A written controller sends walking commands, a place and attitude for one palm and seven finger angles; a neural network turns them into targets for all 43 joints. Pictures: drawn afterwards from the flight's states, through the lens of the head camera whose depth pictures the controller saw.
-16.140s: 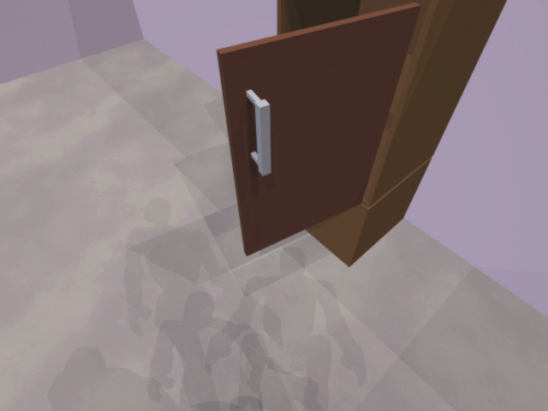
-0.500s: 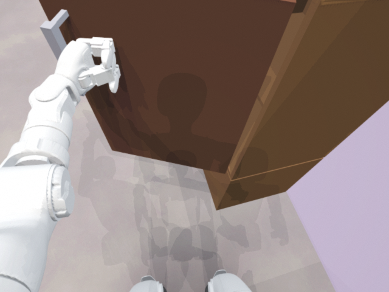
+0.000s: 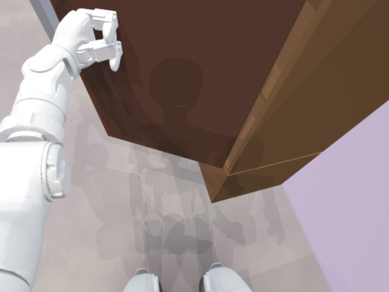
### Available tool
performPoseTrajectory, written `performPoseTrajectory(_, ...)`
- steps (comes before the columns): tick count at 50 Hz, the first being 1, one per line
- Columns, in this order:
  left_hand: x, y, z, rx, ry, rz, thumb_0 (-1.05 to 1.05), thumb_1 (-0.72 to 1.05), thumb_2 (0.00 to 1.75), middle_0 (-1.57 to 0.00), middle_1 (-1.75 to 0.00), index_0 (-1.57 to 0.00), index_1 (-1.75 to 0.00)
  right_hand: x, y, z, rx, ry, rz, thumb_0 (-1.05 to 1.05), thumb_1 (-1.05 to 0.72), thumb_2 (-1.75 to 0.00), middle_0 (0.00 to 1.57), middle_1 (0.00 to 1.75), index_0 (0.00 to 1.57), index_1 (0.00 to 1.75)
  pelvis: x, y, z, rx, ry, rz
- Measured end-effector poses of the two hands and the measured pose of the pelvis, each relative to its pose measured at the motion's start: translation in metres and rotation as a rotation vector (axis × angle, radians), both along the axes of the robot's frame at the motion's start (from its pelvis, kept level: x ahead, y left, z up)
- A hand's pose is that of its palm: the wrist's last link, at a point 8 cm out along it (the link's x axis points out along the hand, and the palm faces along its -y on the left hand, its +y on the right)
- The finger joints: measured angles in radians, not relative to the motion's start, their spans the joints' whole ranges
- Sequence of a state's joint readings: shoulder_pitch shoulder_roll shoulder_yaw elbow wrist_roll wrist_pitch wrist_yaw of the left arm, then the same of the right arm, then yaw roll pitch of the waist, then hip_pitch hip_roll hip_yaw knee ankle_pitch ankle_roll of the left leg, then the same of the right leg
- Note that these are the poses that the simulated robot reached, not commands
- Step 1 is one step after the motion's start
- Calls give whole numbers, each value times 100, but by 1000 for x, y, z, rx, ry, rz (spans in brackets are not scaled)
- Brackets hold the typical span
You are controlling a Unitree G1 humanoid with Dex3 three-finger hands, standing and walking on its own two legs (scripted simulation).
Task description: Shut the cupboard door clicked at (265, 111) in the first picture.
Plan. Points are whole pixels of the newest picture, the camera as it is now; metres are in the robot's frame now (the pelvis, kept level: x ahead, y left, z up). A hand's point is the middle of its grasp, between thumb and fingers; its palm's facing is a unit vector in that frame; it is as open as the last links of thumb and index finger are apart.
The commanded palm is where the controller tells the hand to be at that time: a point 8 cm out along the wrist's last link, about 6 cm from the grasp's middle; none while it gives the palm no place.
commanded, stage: push the door shut along its arc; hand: left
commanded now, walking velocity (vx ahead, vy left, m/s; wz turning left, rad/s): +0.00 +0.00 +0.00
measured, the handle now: (65, 33) +0.59 +0.18 +0.14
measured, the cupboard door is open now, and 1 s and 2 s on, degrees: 59 51 51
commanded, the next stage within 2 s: pull the fist back off the door in 0.10 s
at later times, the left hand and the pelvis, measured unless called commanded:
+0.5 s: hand (140, 40) +0.56 +0.04 +0.15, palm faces -0.03 -1.00 -0.07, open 3.3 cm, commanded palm +0.53 +0.09 +0.15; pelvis +0.00 +0.00 +0.00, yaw +0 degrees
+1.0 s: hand (127, 77) +0.48 +0.07 +0.14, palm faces -0.06 -1.00 +0.00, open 3.1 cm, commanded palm +0.46 +0.11 +0.15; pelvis +0.01 -0.02 +0.02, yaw -1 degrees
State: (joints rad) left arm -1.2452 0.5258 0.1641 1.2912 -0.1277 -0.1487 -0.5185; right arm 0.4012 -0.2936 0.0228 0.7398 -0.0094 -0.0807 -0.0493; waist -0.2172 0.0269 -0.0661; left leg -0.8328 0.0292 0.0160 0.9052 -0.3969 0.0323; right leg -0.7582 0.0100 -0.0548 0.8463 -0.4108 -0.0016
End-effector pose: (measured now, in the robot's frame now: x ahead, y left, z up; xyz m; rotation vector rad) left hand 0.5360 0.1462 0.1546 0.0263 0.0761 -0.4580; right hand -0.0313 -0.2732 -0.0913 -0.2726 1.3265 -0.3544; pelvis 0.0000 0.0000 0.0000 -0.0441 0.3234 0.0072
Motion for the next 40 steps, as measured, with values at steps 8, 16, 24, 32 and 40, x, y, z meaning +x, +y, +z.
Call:
performPoseTrajectory(8, 1, -12, 1, 12, -13, -20, 3, 100, 101, -130, -150, -130, -150, 12, -4, -6, -10, -15, 30, 1, -90, -90, 21, 30, 20, 30, -3, 1, -4, 0, 10, 8)
performPoseTrajectory(16, 10, -25, -4, -124, 36, 253, 4, 93, 98, -130, -150, -130, -150, 13, 7, -10, 48, -36, 42, 1, -90, -90, 20, 30, 20, 30, -3, 3, -4, -7, 35, 12)
performPoseTrajectory(24, 6, -50, -4, 20, -114, 434, 4, 93, 95, -129, -150, -130, -150, -11, 32, -18, 192, -3, 23, 0, -90, -90, 20, 30, 20, 30, -2, -3, -5, 5, 45, -8)
performPoseTrajectory(32, -4, -51, -8, -36, 0, 418, 2, 92, 92, -130, -150, -130, -150, -37, 32, -8, 208, 36, -76, 1, -90, -90, 20, 30, 20, 30, 5, -10, 9, 20, -14, -41)
performPoseTrajectory(40, -29, -40, 5, -15, -103, 394, 1, 90, 90, -130, -150, -130, -150, -19, 6, 1, 173, -9, -59, 1, -90, -90, 20, 30, 20, 30, 11, -18, 18, 27, -69, -43)
